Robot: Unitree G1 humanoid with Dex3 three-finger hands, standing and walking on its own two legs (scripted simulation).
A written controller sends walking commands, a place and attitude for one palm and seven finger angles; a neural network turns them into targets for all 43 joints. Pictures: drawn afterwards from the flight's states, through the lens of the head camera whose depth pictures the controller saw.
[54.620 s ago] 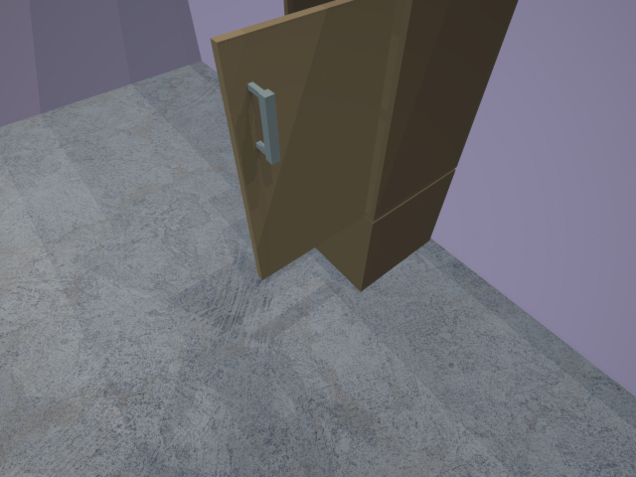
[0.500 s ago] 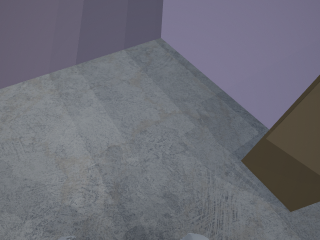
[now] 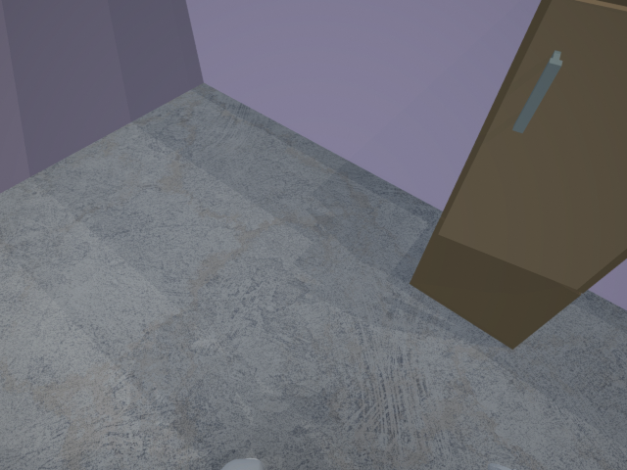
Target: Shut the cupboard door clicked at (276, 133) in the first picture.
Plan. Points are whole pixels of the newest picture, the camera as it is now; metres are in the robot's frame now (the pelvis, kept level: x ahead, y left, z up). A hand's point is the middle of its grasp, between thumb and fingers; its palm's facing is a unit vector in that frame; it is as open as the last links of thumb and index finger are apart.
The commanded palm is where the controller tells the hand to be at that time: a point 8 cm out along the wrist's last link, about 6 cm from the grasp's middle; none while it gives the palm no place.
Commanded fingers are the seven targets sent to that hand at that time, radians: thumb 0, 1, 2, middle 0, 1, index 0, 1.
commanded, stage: turn to face it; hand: left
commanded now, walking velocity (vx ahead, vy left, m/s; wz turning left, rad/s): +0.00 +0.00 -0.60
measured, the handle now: (537, 92) +0.70 -0.33 +0.11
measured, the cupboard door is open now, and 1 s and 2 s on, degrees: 11 11 11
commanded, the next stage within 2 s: take the last steps up to it in 0.60 s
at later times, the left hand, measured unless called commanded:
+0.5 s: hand (214, 448) +0.16 +0.15 -0.15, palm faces -0.26 -0.92 -0.30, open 7.4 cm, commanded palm none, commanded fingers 0.00 0.90 0.90 -0.20 -0.30 -0.20 -0.30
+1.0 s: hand (232, 434) +0.19 +0.14 -0.17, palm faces -0.40 -0.90 -0.16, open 7.4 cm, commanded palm none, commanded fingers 0.00 0.90 0.90 -0.20 -0.30 -0.20 -0.30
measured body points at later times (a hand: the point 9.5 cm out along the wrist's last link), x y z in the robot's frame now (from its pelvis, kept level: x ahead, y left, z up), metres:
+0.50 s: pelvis +0.01 -0.02 +0.00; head +0.03 -0.06 +0.44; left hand +0.17 +0.20 -0.12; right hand -0.03 -0.28 -0.17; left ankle +0.02 +0.12 -0.68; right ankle -0.03 -0.11 -0.74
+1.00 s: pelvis +0.06 -0.03 +0.01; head +0.08 -0.01 +0.46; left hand +0.21 +0.18 -0.15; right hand -0.04 -0.25 -0.13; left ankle +0.09 +0.09 -0.74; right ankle -0.01 -0.15 -0.66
